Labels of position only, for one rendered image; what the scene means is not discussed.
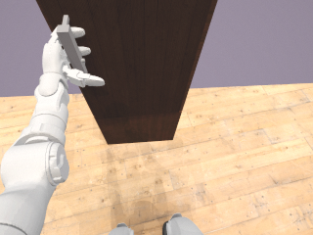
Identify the left robot shin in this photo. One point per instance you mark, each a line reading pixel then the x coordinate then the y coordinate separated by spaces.
pixel 121 225

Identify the robot left upper arm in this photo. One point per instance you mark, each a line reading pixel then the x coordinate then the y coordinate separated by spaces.
pixel 31 173

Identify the robot right thigh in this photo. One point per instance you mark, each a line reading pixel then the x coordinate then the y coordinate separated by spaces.
pixel 182 225

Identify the cupboard door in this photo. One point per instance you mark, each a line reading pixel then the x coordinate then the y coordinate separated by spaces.
pixel 144 50

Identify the handle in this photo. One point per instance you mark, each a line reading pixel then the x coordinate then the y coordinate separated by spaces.
pixel 68 41

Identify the robot left hand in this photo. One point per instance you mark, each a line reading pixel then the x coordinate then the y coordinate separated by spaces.
pixel 54 59

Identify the left robot forearm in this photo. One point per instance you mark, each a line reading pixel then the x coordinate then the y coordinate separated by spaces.
pixel 49 119

